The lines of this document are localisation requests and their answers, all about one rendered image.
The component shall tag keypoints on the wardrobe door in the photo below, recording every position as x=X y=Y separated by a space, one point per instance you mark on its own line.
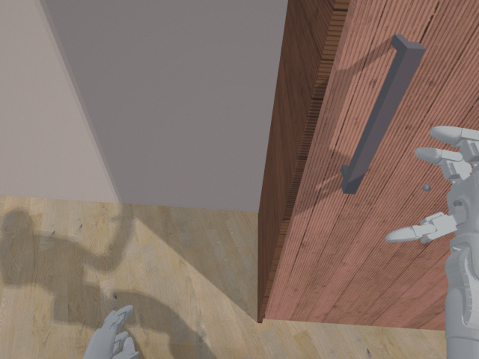
x=335 y=265

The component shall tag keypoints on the right robot forearm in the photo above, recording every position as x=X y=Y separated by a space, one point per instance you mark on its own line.
x=462 y=301

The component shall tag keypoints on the right robot hand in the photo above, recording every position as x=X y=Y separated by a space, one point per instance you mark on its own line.
x=465 y=187

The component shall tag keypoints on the left robot hand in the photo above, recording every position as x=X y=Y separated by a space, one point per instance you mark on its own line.
x=104 y=343

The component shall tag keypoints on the handle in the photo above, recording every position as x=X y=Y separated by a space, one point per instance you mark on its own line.
x=403 y=67

